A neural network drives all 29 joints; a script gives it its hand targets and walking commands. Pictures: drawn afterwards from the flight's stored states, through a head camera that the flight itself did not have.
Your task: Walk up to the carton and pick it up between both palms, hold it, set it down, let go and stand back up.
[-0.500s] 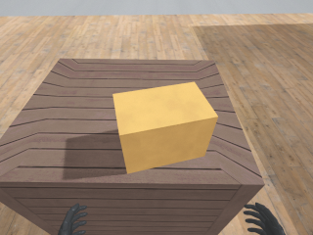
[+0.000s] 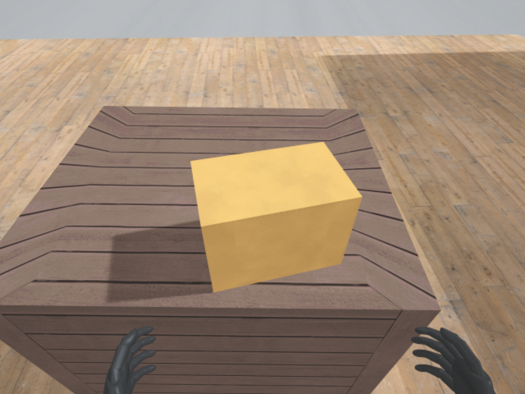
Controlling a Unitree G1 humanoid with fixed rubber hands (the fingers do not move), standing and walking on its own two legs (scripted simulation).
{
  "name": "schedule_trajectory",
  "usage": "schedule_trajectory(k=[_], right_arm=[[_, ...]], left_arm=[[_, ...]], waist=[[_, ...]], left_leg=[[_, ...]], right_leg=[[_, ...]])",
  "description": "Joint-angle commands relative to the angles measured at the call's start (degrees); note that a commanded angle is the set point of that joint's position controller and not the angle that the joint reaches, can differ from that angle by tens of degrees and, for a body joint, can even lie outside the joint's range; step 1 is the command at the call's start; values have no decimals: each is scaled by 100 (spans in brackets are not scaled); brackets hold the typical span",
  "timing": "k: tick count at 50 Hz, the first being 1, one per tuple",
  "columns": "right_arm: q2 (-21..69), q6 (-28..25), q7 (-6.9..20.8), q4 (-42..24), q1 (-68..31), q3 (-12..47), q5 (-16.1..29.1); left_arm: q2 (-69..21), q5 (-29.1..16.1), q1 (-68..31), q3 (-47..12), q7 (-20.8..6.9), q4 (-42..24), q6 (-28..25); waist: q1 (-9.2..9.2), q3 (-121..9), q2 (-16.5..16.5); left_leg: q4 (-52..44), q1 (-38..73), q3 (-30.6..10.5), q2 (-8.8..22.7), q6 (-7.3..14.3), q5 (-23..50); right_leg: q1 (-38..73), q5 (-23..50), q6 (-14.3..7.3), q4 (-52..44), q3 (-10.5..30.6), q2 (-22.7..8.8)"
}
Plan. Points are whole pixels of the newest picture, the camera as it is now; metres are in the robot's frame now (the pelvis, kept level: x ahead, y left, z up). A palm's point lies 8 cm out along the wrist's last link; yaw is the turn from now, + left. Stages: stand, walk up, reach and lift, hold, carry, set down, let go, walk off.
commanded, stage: reach and lift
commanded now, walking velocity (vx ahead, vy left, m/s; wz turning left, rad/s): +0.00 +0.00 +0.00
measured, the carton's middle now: (269, 215) +0.46 +0.03 +0.00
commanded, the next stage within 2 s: none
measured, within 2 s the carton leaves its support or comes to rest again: neither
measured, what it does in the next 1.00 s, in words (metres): stands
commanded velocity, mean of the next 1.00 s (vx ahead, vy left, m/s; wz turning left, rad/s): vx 0.00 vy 0.00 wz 0.00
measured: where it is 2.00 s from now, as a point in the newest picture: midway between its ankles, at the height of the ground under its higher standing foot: outside the picture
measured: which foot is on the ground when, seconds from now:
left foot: down 0.00-1.00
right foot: down 0.00-1.00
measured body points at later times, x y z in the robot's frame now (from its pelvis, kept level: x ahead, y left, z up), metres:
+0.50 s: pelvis -0.02 +0.00 +0.00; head -0.04 +0.01 +0.45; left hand +0.20 +0.21 +0.02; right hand +0.21 -0.25 +0.02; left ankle +0.01 +0.16 -0.75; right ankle -0.03 -0.09 -0.75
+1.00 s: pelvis -0.01 -0.01 +0.00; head -0.01 +0.00 +0.45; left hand +0.25 +0.23 +0.05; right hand +0.29 -0.24 +0.05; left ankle +0.01 +0.16 -0.75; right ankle -0.03 -0.09 -0.75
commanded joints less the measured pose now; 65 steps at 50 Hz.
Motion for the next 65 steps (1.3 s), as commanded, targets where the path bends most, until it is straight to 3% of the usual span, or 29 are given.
schedule_trajectory(k=[1, 2, 4, 9, 11, 13, 14, 19, 22, 23, 26, 28, 29, 32, 33, 34, 40, 43, 45, 48, 52, 54, 55, 56, 58, 59, 60, 61, 65], right_arm=[[-1365, -337, 28, -975, -489, -534, 144], [-1259, -362, 18, -1265, -544, -468, 176], [-1344, -364, 36, -1143, -702, -470, 232], [-1514, -395, 36, -1603, -849, -474, 376], [-1544, -279, 50, -1253, -930, -389, 406], [-1543, -283, 58, -1454, -973, -439, 486], [-1608, -271, 63, -1450, -1111, -504, 463], [-1527, -9, 56, -1502, -2006, -416, 535], [-1555, 69, -29, -1603, -2062, -397, 572], [-1590, 136, -65, -1557, -2151, -404, 470], [-1584, 245, -68, -1646, -2703, -399, 457], [-1679, 374, -86, -1264, -2567, -516, 416], [-1738, 378, -84, -1363, -2741, -488, 398], [-1753, 428, -163, -1173, -2681, -399, 415], [-1661, 409, -199, -1317, -3019, -366, 448], [-1652, 441, -237, -1448, -3106, -285, 437], [-1722, 634, -287, -1312, -3562, -391, 484], [-1837, 640, -290, -1326, -3633, -400, 476], [-1774, 678, -337, -1193, -3955, -385, 520], [-1818, 687, -365, -1310, -4465, -335, 570], [-1813, 844, -439, -1053, -4506, -229, 566], [-1914, 847, -446, -1066, -4756, -287, 656], [-2016, 886, -465, -1067, -4950, -302, 597], [-1849, 894, -476, -1035, -4638, -85, 685], [-1983, 1031, -486, -793, -5243, -240, 640], [-1875, 1060, -471, -606, -5454, -129, 598], [-1780, 1072, -502, -982, -5742, -110, 633], [-1910, 1058, -521, -969, -5861, -240, 574], [-2001, 1140, -486, -520, -6110, -212, 649]], left_arm=[[318, 11, -445, 127, 90, -1417, -359], [273, -39, -467, 205, 98, -1166, -371], [224, 43, -636, 106, 145, -1229, -399], [196, -102, -824, 127, 265, -1562, -407], [43, -83, -894, 84, 225, -1253, -338], [23, 77, -1030, 182, 281, -1360, -271], [57, -66, -1146, 69, 312, -1643, -266], [63, -47, -2039, 203, 355, -1488, 68], [93, -81, -2017, 332, 372, -1580, 178], [43, -44, -2017, 309, 331, -1441, 236], [129, -96, -2606, 478, 294, -1412, 371], [110, -30, -2536, 430, 307, -1468, 453], [11, -58, -2644, 448, 295, -1400, 516], [77, -59, -2496, 555, 219, -1440, 598], [105, -94, -2778, 598, 198, -1377, 590], [156, -121, -2756, 698, 175, -1364, 622], [173, -54, -3244, 768, 141, -1628, 866], [183, -104, -3175, 773, 98, -1693, 958], [233, -89, -3470, 806, 97, -1621, 1015], [351, -205, -3987, 985, 41, -1556, 1090], [382, -191, -3899, 1005, -78, -1458, 1293], [415, -203, -4062, 1042, -41, -1644, 1383], [466, -286, -4292, 1102, -89, -1455, 1437], [363, -206, -3870, 1078, -95, -1721, 1504], [511, -179, -4529, 1202, -152, -1460, 1578], [550, -246, -4851, 1214, -160, -1193, 1634], [669, -235, -4979, 1327, -126, -1296, 1629], [730, -317, -5173, 1288, -107, -1242, 1660], [589, -300, -5284, 1220, -93, -1359, 1743]], waist=[[-62, -39, -86], [16, 116, -359], [-9, 93, -202], [-11, 61, -473], [-103, 190, -463], [-22, 17, -292], [-106, -137, -293], [8, -142, -227], [56, -269, -214], [8, -110, -376], [94, -371, -303], [-55, -449, -118], [12, -520, -292], [-72, -687, -275], [4, -791, -424], [53, -788, -517], [37, -1013, -85], [-21, -1186, -269], [24, -1169, -86], [153, -1574, -284], [55, -1560, -325], [88, -1831, -125], [79, -1825, -315], [55, -1812, -206], [85, -1756, -181], [156, -1600, -199], [339, -2002, -130], [296, -2121, -265], [227, -2356, 42]], left_leg=[[32, 639, 85, -491, 128, 1071], [15, 391, 77, -454, 190, 854], [37, 417, 73, -450, 203, 796], [54, 219, 137, -469, 244, 712], [12, 212, 131, -455, 263, 547], [-19, 374, 116, -451, 262, 530], [1, 462, 101, -410, 230, 588], [-128, 183, 153, -434, 303, -6], [-64, 232, 194, -460, 277, 464], [-46, 253, 172, -446, 296, 416], [-150, 216, 190, -422, 323, 330], [-115, 523, 169, -398, 249, 571], [-174, 417, 157, -386, 273, 427], [-35, 572, 166, -438, 271, 1070], [-44, 441, 183, -455, 313, 944], [-39, 323, 242, -482, 324, 1194], [-134, 615, 109, -419, 259, 1229], [-90, 672, 87, -416, 256, 1391], [-39, 636, 108, -437, 232, 1502], [-18, 415, 139, -470, 282, 1473], [-92, 361, 158, -480, 294, 1597], [-30, 463, 111, -456, 222, 1824], [-48, 401, 133, -460, 274, 1666], [-10, 476, 103, -464, 276, 2020], [-108, 421, 43, -434, 272, 1723], [-148, 181, 118, -470, 336, 1321], [-142, 119, 167, -460, 300, 1433], [-84, 140, 191, -467, 311, 1522], [-8, 241, 155, -426, 240, 1794]], right_leg=[[-1251, 1200, 63, -584, 264, -49], [-1216, 1137, 73, -546, 349, -122], [-1272, 1085, 69, -493, 358, -119], [-1238, 1042, 132, -395, 387, -86], [-1297, 840, 87, -458, 410, -98], [-1359, 749, 11, -484, 428, -85], [-1396, 760, -38, -444, 352, -44], [-1429, 156, -2, -479, 484, -149], [-1225, 726, 6, -395, 509, -123], [-1197, 735, 12, -427, 491, -132], [-1177, 540, -4, -418, 478, -135], [-1188, 882, 2, -449, 455, -87], [-1184, 680, -3, -476, 502, -86], [-866, 1619, 48, -419, 516, -79], [-799, 1424, 52, -395, 529, -57], [-655, 1905, 103, -292, 498, -36], [-663, 1832, 58, -396, 469, -40], [-657, 2072, 73, -383, 470, 48], [-759, 2086, 54, -394, 453, 56], [-524, 2327, 126, -270, 509, 37], [-148, 2905, 181, -233, 501, 54], [-198, 2864, 156, -226, 472, 114], [-268, 2726, 169, -261, 450, 122], [-26, 3273, 202, -171, 441, 111], [-252, 2813, 180, -303, 443, 108], [-361, 2467, 192, -332, 490, 66], [-200, 2569, 192, -286, 504, 71], [-198, 2685, 212, -215, 468, 102], [-267, 2729, 178, -171, 354, 145]])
